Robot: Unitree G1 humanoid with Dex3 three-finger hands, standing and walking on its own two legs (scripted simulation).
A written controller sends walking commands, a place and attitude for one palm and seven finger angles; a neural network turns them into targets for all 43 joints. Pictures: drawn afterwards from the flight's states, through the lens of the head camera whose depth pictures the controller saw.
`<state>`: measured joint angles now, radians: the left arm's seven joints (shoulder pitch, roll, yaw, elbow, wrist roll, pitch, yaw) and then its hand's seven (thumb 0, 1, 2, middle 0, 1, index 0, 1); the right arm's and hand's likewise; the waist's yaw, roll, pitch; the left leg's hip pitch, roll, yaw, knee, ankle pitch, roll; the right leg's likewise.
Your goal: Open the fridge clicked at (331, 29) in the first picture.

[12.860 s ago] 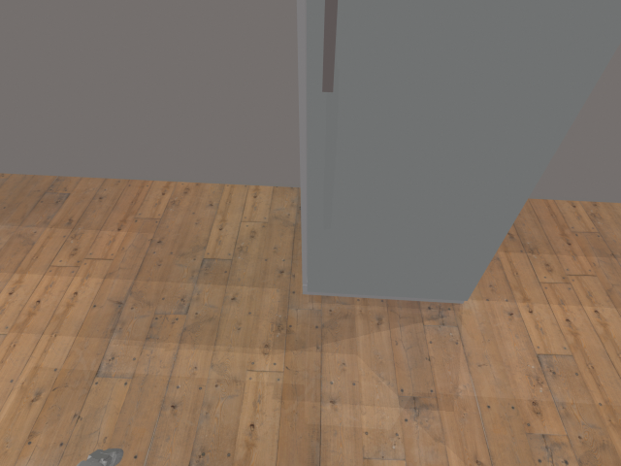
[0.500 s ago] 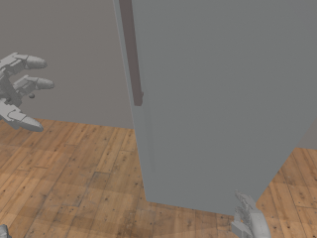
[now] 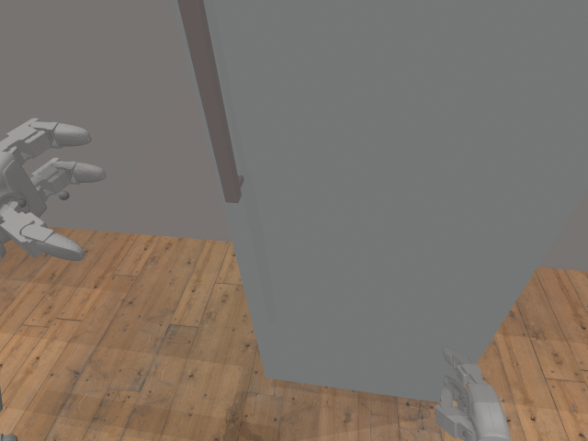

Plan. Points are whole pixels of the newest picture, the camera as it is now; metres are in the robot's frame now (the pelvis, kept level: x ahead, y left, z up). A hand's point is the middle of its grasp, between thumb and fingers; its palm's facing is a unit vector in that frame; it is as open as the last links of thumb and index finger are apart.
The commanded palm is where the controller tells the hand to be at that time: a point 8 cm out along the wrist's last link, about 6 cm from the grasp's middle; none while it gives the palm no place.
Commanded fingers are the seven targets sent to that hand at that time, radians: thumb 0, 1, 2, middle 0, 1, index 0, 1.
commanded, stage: move the hooked fingers beside the handle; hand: left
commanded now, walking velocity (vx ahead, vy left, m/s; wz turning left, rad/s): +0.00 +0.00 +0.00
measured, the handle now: (218, 99) +0.47 +0.15 +0.28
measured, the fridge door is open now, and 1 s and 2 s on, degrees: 0 0 0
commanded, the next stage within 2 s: none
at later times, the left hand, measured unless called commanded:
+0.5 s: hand (96, 180) +0.32 +0.27 +0.24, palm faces +0.03 -0.99 -0.12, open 14.0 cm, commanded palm +0.29 +0.30 +0.26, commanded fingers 0.00 -0.50 0.30 -0.30 -1.20 -0.30 -1.20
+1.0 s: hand (127, 168) +0.35 +0.24 +0.25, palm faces +0.02 -1.00 -0.09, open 14.0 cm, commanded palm +0.32 +0.28 +0.25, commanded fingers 0.00 -0.50 0.30 -0.30 -1.20 -0.30 -1.20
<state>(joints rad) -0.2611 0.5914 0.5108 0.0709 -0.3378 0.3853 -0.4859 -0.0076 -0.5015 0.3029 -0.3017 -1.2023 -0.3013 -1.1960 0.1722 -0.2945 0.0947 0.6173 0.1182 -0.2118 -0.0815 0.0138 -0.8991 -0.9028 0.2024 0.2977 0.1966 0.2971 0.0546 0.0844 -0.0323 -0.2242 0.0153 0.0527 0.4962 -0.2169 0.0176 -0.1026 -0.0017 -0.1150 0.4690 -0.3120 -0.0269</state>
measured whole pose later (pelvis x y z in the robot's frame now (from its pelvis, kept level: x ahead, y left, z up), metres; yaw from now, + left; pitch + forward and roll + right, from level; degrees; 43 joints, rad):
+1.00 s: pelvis +0.01 +0.01 +0.00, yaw +0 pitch -3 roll +0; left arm -0.45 0.48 0.35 0.17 -0.27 0.40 -0.32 -0.01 -0.50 0.30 -0.30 -1.20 -0.30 -1.20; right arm 0.16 -0.28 0.09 0.63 0.11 -0.14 -0.09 0.01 -0.90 -0.90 0.20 0.30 0.20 0.30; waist 0.04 0.06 -0.03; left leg -0.21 0.00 0.06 0.46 -0.21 0.03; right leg -0.09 -0.02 -0.11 0.45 -0.31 -0.02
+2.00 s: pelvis +0.02 +0.00 +0.00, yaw -2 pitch -1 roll +0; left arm -0.59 0.49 0.35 0.44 -0.24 0.29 -0.32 -0.01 -0.50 0.30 -0.30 -1.20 -0.30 -1.20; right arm 0.25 -0.30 0.05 0.63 0.12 -0.10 -0.08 0.01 -0.90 -0.90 0.20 0.30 0.20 0.30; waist 0.00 0.06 -0.04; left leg -0.22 0.01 0.08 0.45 -0.23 0.02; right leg -0.11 -0.01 -0.08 0.44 -0.31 -0.02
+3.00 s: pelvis +0.01 +0.00 +0.00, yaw -2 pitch -2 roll +0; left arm -0.58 0.38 0.28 0.33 -0.24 0.36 -0.18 -0.01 -0.50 0.30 -0.30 -1.20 -0.30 -1.20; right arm 0.19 -0.27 0.07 0.63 0.11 -0.07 -0.09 0.01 -0.90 -0.90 0.20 0.30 0.20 0.30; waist 0.00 0.06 -0.04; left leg -0.18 0.01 0.08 0.43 -0.20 0.01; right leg -0.09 0.00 -0.08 0.43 -0.30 -0.03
